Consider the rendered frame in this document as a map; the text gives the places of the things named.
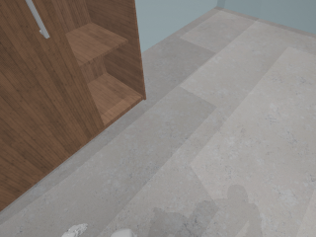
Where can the handle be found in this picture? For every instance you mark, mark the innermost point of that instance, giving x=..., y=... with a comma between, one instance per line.
x=36, y=15

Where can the left robot hand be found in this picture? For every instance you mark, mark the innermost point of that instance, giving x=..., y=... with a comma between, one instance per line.
x=76, y=230

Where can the wardrobe door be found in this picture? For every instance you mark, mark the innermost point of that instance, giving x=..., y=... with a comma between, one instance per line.
x=46, y=108

